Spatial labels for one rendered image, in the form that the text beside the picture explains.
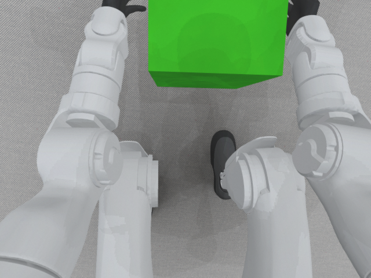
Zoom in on right robot upper arm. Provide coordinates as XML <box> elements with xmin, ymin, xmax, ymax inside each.
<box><xmin>292</xmin><ymin>122</ymin><xmax>371</xmax><ymax>278</ymax></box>

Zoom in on carton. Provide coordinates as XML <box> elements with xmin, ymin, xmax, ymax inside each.
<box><xmin>148</xmin><ymin>0</ymin><xmax>289</xmax><ymax>89</ymax></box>

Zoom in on right robot forearm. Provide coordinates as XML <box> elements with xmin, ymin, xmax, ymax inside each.
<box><xmin>285</xmin><ymin>15</ymin><xmax>371</xmax><ymax>131</ymax></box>

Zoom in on robot left hand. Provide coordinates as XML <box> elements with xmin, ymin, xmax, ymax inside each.
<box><xmin>101</xmin><ymin>0</ymin><xmax>146</xmax><ymax>18</ymax></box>

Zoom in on right robot thigh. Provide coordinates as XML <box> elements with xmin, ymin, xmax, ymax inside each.
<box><xmin>231</xmin><ymin>148</ymin><xmax>312</xmax><ymax>278</ymax></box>

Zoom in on robot right shin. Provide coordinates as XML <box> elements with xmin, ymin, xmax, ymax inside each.
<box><xmin>220</xmin><ymin>136</ymin><xmax>305</xmax><ymax>203</ymax></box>

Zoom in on robot right hand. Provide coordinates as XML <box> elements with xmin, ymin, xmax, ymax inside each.
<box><xmin>286</xmin><ymin>0</ymin><xmax>320</xmax><ymax>36</ymax></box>

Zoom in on left robot forearm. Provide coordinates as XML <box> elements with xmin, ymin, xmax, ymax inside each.
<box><xmin>37</xmin><ymin>6</ymin><xmax>129</xmax><ymax>175</ymax></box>

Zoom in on left robot upper arm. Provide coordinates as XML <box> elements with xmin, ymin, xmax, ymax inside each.
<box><xmin>0</xmin><ymin>127</ymin><xmax>123</xmax><ymax>278</ymax></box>

